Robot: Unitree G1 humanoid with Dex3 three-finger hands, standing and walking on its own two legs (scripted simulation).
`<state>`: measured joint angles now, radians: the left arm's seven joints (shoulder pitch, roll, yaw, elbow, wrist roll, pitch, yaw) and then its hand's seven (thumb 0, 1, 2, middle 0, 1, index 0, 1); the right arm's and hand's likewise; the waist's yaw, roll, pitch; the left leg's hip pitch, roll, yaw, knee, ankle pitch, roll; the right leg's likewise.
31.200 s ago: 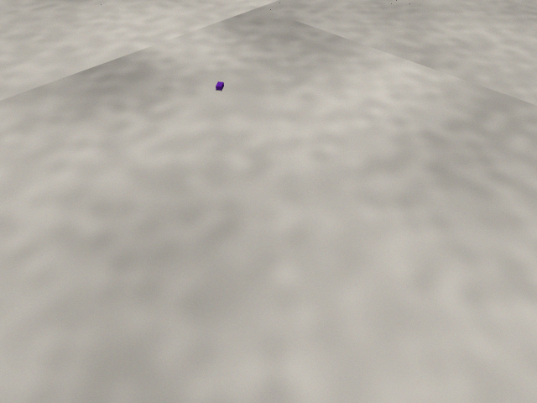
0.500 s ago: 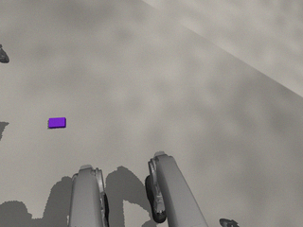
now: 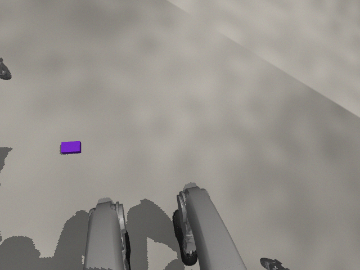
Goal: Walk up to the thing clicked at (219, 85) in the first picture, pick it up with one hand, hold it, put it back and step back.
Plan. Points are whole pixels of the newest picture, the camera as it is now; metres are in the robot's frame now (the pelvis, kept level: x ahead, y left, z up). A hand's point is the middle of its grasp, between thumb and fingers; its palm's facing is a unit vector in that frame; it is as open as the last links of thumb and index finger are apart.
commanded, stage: go down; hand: left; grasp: from above
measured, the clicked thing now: (71, 147) +0.53 +0.27 -0.52
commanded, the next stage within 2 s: approach in 0.68 s
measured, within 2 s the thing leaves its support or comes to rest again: neither
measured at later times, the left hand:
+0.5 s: hand out of the picture +0.49 +0.32 -0.06, palm faces -0.44 +0.01 -0.90, open 13.3 cm
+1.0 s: hand out of the picture +0.49 +0.32 -0.10, palm faces -0.47 +0.02 -0.88, open 13.4 cm
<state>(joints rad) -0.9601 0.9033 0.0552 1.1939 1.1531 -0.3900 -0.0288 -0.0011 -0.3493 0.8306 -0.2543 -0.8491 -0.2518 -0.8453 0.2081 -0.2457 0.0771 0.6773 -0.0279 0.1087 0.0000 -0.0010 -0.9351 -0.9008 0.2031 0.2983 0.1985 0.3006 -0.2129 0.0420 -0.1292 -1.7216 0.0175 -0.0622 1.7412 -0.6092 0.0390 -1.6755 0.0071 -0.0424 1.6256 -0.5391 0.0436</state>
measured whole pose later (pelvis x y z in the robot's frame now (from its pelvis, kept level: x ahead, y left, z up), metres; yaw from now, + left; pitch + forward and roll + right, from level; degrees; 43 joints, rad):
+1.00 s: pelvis +0.00 +0.00 -0.02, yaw -1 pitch +35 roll -7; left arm -1.00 0.89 0.03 1.28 1.22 -0.40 0.08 0.00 -0.40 0.86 -0.20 -0.93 -0.20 -0.92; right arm 0.19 -0.25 0.07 0.68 -0.04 0.09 0.02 0.00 -0.93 -0.90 0.20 0.30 0.20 0.30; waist -0.22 0.03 -0.13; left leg -1.80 0.02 -0.06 1.81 -0.63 0.04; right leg -1.76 0.01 -0.04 1.70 -0.56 0.04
